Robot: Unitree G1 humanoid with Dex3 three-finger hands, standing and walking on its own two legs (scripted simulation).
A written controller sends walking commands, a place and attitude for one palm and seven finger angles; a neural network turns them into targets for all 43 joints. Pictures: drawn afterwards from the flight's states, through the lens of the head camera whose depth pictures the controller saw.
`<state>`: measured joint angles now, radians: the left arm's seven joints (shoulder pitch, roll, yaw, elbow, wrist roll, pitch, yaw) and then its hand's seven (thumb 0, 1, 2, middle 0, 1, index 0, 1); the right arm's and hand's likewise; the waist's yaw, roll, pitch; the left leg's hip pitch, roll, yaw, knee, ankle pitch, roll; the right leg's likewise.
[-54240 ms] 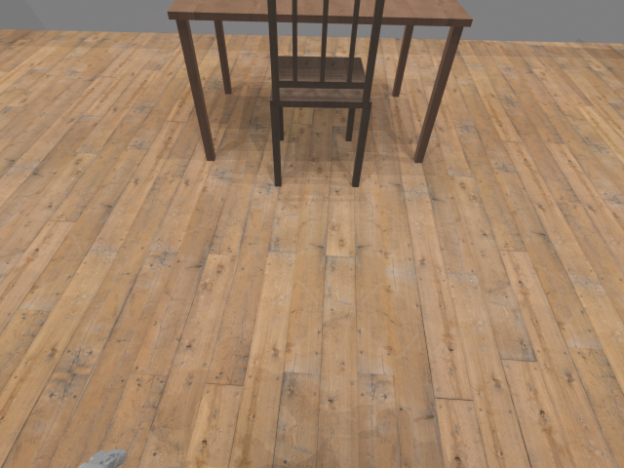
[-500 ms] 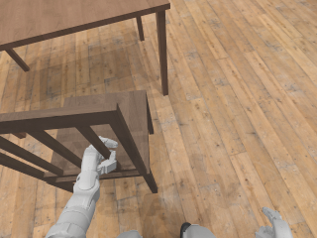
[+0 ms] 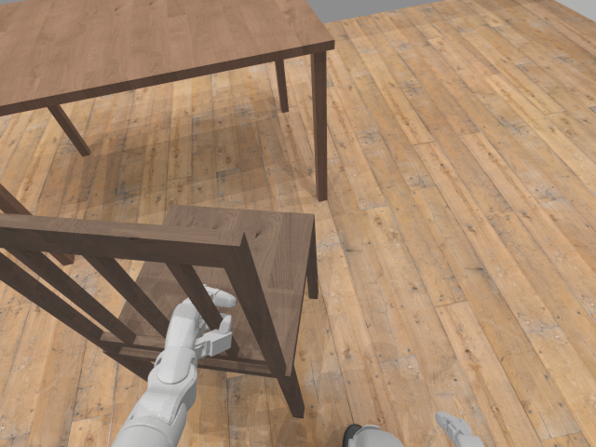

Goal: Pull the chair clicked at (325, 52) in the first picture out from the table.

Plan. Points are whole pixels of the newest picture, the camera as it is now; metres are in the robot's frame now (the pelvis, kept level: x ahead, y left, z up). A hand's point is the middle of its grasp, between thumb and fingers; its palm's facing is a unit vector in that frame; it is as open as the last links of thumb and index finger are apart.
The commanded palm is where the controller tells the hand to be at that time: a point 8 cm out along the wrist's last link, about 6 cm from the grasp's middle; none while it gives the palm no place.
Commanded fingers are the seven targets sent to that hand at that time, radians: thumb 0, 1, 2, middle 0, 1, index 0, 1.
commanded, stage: stop walking, hand still on the chair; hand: left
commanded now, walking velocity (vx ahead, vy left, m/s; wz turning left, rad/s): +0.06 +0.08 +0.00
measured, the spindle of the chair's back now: (146, 308) +0.32 +0.26 -0.04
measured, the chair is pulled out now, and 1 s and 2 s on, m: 0.56 0.57 0.57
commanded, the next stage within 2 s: open the thumb and straighten the fingers in 0.98 s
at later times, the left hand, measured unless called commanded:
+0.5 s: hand (225, 340) +0.27 +0.13 -0.05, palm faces +0.03 -0.97 -0.22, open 5.3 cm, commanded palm +0.26 +0.18 -0.03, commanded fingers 0.00 0.90 0.90 -0.50 -1.45 -0.50 -1.45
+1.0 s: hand (223, 339) +0.28 +0.13 -0.05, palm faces -0.04 -0.98 -0.21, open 5.4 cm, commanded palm +0.26 +0.18 -0.03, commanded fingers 0.00 0.90 0.90 -0.50 -1.45 -0.50 -1.45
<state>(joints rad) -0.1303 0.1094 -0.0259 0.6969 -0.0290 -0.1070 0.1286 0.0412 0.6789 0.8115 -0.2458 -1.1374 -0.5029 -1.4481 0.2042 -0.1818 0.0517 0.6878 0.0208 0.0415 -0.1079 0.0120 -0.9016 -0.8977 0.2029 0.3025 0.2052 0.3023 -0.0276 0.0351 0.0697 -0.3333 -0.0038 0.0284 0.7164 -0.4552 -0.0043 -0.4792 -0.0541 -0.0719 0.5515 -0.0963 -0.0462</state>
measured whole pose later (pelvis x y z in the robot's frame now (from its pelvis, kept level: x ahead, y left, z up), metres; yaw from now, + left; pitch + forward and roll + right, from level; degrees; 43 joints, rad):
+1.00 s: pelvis +0.05 +0.01 +0.01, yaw +1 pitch -1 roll +1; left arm 0.09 0.12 -0.14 0.53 0.01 -0.10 0.12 0.06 0.65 0.82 -0.24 -1.29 -0.50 -1.45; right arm 0.19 -0.21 0.04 0.65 0.01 0.04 -0.11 0.01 -0.90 -0.90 0.20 0.30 0.20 0.30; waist -0.02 0.02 0.04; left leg -0.08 -0.01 0.00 0.42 -0.33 0.00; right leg -0.30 -0.04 -0.08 0.48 -0.17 -0.01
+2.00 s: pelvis +0.06 +0.02 -0.03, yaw +3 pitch +11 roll +0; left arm 0.33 0.17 -0.09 0.01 0.01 0.15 0.04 -0.01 -0.54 0.20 -0.02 -0.03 -0.02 -0.03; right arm 0.26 -0.25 0.02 0.50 0.03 -0.13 -0.06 0.02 -0.90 -0.90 0.20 0.30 0.20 0.30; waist -0.03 0.05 -0.13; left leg -0.49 -0.02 -0.02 0.83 -0.53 0.01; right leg -0.68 -0.07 -0.10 0.82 -0.34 0.00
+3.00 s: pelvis +0.03 +0.02 -0.06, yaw +3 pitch +12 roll -2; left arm 0.83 0.17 -0.04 -0.40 -0.12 -0.18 0.01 -0.01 -0.54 0.20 -0.01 0.00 -0.01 0.00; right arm 0.27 -0.20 -0.02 0.46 0.05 -0.21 -0.09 0.02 -0.90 -0.90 0.20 0.30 0.20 0.30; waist 0.01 0.03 -0.17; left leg -0.68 -0.01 -0.05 1.08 -0.61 0.00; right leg -0.83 -0.06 -0.12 1.00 -0.38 -0.02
